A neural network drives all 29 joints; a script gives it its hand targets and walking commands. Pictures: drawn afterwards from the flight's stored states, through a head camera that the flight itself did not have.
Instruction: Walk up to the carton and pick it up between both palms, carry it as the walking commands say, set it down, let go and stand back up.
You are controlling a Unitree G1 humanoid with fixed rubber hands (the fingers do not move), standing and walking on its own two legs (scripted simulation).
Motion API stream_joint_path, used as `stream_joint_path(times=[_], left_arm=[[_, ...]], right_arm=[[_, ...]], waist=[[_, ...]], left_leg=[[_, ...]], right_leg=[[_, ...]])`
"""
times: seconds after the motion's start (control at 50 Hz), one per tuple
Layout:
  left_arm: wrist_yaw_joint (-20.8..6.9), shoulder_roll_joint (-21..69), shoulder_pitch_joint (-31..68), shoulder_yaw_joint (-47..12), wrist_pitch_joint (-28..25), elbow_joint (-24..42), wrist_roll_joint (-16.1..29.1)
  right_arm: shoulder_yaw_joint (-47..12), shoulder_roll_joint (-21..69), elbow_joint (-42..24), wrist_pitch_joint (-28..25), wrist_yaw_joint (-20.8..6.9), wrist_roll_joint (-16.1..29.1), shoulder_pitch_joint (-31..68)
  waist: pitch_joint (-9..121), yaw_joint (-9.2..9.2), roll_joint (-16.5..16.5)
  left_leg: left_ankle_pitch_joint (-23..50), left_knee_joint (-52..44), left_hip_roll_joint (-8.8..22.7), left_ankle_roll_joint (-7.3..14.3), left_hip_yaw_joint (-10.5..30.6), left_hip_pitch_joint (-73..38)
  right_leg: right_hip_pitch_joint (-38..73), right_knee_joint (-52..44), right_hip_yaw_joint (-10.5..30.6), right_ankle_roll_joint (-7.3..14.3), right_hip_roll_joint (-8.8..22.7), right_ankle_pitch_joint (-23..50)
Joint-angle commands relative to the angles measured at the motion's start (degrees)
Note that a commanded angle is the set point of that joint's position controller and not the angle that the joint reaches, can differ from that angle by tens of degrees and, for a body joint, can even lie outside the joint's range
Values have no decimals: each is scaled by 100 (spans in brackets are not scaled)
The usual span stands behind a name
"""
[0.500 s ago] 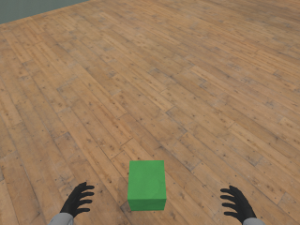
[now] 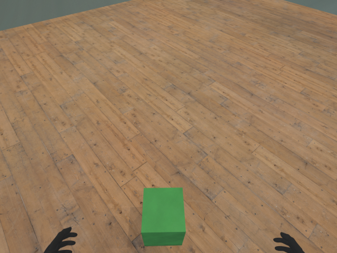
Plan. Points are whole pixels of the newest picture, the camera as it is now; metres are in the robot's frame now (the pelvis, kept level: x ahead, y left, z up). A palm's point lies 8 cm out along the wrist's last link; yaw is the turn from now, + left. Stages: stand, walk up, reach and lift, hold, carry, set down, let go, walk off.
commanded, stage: stand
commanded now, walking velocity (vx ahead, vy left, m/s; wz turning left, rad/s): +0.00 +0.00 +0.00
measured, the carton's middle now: (163, 217) +0.42 +0.04 -0.65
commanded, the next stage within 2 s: none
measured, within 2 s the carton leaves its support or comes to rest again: neither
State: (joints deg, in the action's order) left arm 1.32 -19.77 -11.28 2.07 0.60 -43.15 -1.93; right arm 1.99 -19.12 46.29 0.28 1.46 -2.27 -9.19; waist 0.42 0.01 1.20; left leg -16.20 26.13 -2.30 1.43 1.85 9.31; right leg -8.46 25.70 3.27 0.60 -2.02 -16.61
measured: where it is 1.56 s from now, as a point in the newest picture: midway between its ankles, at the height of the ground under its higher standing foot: outside the picture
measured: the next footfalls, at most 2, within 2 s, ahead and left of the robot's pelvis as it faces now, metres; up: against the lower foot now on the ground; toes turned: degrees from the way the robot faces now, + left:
none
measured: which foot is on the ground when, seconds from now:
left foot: down 0.00-1.00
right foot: down 0.00-1.00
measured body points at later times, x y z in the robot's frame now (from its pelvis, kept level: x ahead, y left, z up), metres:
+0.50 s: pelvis -0.01 +0.00 +0.01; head -0.02 +0.01 +0.45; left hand +0.11 +0.30 -0.11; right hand +0.11 -0.31 -0.10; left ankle -0.03 +0.10 -0.74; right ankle -0.03 -0.12 -0.74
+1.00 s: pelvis -0.02 +0.00 +0.01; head -0.03 +0.01 +0.46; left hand +0.08 +0.31 -0.11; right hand +0.08 -0.31 -0.10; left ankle -0.03 +0.10 -0.74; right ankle -0.03 -0.12 -0.74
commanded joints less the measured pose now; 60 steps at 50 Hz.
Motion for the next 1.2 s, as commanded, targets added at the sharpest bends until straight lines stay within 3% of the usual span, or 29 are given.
stream_joint_path(times=[0.0,0.18,0.54,1.18], left_arm=[[28,-819,178,172,-99,218,14],[43,-890,236,119,-119,-146,49],[23,-1055,345,42,-153,-690,76],[-13,-1208,459,-30,-191,-1232,107]], right_arm=[[184,-924,-182,-96,27,20,205],[129,-997,186,-119,33,64,266],[64,-1130,670,-129,1,99,365],[-3,-1272,1095,-158,-36,138,425]], waist=[[220,6,-161],[192,-2,-125],[-15,1,-107],[-53,-7,-120]], left_leg=[[1846,-362,693,-102,585,-198],[2013,-478,724,-94,580,-334],[1433,-793,774,-35,622,-320],[1312,-977,837,26,698,-347]], right_leg=[[10,-284,444,-43,580,1600],[128,-408,463,-24,635,1727],[165,-766,565,4,721,1346],[214,-949,577,45,787,1244]])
